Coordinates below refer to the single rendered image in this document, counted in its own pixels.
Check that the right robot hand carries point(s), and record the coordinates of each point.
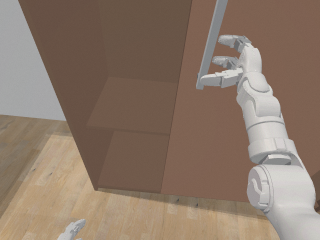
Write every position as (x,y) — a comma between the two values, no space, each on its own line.
(249,61)

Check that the robot right forearm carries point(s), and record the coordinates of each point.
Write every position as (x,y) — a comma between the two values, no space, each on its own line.
(269,143)

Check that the wardrobe door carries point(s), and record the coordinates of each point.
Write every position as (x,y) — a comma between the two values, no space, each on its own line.
(207,154)
(316,182)

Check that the handle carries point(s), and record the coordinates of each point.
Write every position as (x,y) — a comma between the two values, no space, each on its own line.
(215,26)

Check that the left robot hand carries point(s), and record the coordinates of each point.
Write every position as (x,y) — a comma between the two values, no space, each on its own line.
(72,230)

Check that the robot right upper arm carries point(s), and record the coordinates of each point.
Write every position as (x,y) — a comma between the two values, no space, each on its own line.
(286,196)

